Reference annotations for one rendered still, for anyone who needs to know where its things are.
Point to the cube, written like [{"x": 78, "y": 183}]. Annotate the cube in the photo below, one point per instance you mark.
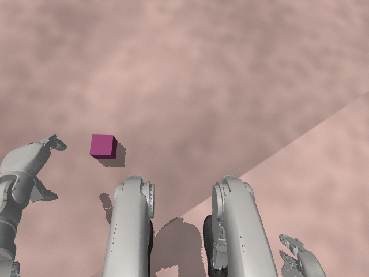
[{"x": 103, "y": 146}]

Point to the left robot arm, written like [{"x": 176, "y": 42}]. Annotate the left robot arm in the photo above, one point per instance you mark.
[{"x": 15, "y": 190}]

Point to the left robot hand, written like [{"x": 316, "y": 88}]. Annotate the left robot hand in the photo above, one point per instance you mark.
[{"x": 29, "y": 159}]

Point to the right robot hand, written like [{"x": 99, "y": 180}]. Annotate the right robot hand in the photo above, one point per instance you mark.
[{"x": 307, "y": 264}]

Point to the right robot foot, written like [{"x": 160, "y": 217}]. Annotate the right robot foot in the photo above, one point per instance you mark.
[{"x": 208, "y": 244}]

